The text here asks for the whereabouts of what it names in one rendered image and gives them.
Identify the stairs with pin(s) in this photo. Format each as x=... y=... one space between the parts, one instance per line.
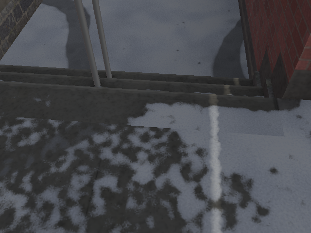
x=131 y=80

